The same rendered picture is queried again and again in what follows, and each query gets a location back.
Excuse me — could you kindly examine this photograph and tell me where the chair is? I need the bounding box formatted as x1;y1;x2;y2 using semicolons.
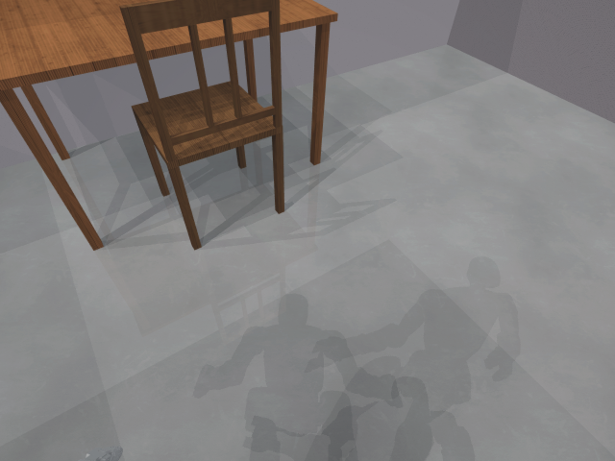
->
119;0;284;251

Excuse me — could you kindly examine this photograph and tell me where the table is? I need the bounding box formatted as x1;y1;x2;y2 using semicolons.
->
0;0;338;251

